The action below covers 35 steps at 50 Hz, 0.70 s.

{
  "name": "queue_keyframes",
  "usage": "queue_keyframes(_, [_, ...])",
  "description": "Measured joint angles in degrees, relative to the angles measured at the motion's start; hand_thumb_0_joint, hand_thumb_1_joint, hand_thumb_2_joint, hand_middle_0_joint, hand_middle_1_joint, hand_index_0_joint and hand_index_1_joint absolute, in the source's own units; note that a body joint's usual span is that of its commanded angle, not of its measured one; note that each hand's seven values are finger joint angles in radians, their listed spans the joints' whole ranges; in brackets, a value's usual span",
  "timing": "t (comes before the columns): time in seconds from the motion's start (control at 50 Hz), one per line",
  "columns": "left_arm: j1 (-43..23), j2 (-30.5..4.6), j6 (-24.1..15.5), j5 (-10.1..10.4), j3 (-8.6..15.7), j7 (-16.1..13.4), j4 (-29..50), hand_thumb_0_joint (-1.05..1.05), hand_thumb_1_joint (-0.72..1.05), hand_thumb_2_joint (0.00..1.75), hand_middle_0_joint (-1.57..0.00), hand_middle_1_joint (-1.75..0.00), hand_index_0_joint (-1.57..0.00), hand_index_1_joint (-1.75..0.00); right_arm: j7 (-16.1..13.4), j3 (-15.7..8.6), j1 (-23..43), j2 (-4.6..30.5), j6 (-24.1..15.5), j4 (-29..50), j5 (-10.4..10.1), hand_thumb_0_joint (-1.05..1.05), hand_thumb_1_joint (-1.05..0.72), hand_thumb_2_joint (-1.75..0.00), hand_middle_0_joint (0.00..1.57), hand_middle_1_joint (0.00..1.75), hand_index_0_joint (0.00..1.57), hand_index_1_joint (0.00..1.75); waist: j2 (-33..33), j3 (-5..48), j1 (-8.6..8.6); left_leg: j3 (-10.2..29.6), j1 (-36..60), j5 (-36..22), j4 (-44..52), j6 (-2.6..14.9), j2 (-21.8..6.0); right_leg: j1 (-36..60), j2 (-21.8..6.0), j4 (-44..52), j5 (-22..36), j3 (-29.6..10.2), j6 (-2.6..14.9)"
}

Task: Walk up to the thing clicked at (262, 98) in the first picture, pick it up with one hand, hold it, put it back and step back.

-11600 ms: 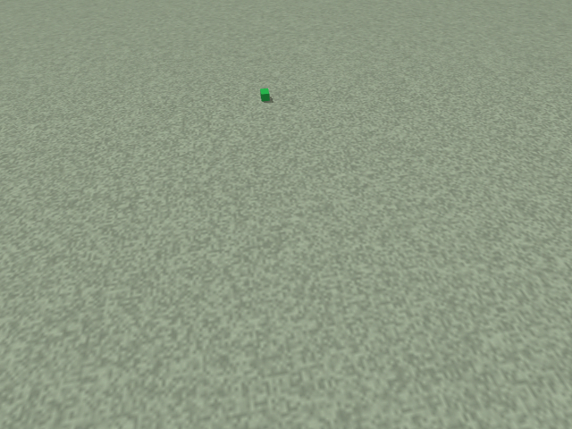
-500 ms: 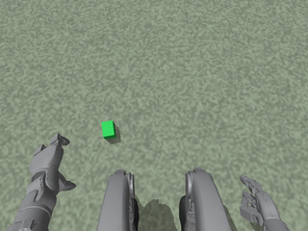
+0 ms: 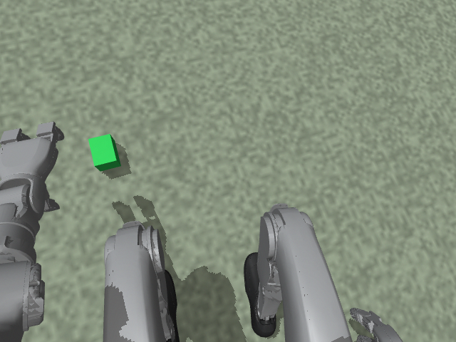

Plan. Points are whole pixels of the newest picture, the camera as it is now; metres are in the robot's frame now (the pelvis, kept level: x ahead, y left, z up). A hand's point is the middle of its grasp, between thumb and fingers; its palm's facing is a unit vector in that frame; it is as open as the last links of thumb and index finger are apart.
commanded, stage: rise first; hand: left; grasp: from above
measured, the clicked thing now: (105, 152) +0.54 +0.27 -0.37
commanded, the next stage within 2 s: none
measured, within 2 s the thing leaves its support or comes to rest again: neither
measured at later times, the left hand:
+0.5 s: hand (63, 164) +0.46 +0.31 -0.22, palm faces -0.43 -0.12 -0.90, open 14.1 cm
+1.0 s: hand (71, 161) +0.48 +0.31 -0.25, palm faces -0.43 -0.13 -0.89, open 14.2 cm
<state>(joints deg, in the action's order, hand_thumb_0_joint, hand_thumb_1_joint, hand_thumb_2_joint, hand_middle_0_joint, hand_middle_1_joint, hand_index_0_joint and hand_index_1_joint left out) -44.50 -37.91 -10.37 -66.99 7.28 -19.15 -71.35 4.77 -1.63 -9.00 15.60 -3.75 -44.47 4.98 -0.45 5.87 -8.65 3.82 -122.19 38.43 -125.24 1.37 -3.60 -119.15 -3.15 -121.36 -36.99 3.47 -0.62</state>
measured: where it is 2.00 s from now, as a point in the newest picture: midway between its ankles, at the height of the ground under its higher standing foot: (214, 317)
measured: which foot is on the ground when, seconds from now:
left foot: down 0.00-1.00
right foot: down 0.00-1.00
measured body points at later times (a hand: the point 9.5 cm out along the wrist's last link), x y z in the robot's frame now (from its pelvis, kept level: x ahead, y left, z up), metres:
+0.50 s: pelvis +0.01 +0.00 -0.05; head +0.26 +0.05 +0.32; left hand +0.48 +0.31 -0.17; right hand +0.05 -0.27 -0.17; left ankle +0.08 +0.12 -0.36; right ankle +0.10 -0.13 -0.36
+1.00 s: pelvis +0.01 +0.00 -0.07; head +0.27 +0.06 +0.29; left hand +0.50 +0.31 -0.20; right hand +0.04 -0.28 -0.17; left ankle +0.08 +0.12 -0.36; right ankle +0.10 -0.13 -0.36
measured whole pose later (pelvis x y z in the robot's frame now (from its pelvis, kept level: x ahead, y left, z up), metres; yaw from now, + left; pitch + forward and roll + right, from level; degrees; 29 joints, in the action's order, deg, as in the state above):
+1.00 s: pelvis +0.01 +0.00 -0.07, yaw -3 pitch +34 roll -8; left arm -57.2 -46.7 -8.2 -68.9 11.2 -22.7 -85.2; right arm 9.0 4.4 -8.7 17.2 -4.5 -42.5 9.1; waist 1.2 -0.8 -14.2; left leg 7.0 -133.8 40.7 -139.3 1.4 -3.7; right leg -129.7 -2.3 -133.6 -38.3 5.0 -1.0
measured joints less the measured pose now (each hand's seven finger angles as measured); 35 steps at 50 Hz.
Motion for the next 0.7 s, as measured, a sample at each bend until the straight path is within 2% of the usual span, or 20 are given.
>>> queue_keyframes(0.1, [-3.52, -1.49, 0.16, -1.86, 0.49, -2.20, -4.51, 0.00, -0.54, 1.02, -0.10, -0.96, -0.10, -0.96, 0.73, 0.76, -0.20, -0.08, -0.04, -0.21, 1.09, 0.01, -0.90, -0.90, 0.21, 0.30, 0.20, 0.30, 0.40, -0.65, -1.31, 0.11, -2.53, 0.12, -2.66, 0.28, 0.01, -2.38, 0.04, -2.48, -0.06, -0.14, -0.24])
queue_keyframes(0.26, [-8.10, -2.72, 2.02, -1.49, 1.76, -3.91, -10.52, 0.00, -0.53, 1.01, -0.09, -0.97, -0.10, -0.96, 1.81, 2.08, 0.46, -0.56, -0.97, -0.06, 2.42, 0.01, -0.90, -0.90, 0.21, 0.30, 0.20, 0.30, 0.66, -1.92, -2.67, 0.47, -5.76, 0.25, -5.80, 0.40, -0.12, -5.60, 0.27, -5.45, 0.00, -0.13, -0.31])
queue_keyframes(0.48, [-11.49, -4.79, 2.98, -1.86, 2.75, -3.94, -13.40, 0.00, -0.52, 0.99, -0.10, -0.99, -0.12, -0.97, 2.79, 3.53, 0.93, -0.82, -1.30, 0.21, 3.25, 0.01, -0.91, -0.90, 0.20, 0.30, 0.20, 0.30, 0.83, -3.36, -3.74, 1.26, -8.69, 1.33, -9.37, 0.26, -0.28, -8.46, 0.59, -8.62, -0.73, 0.24, -0.28])
queue_keyframes(0.7, [-11.93, -6.73, 2.64, -1.55, 3.36, -3.11, -12.54, 0.00, -0.52, 0.98, -0.11, -0.99, -0.12, -0.97, 3.61, 4.69, 0.44, 0.22, -1.02, 1.22, 3.60, 0.01, -0.91, -0.90, 0.20, 0.30, 0.20, 0.30, 1.17, -5.50, -4.49, 2.15, -10.13, 2.13, -11.69, 0.09, -0.13, -9.51, 0.65, -10.49, -1.40, 0.84, -0.30])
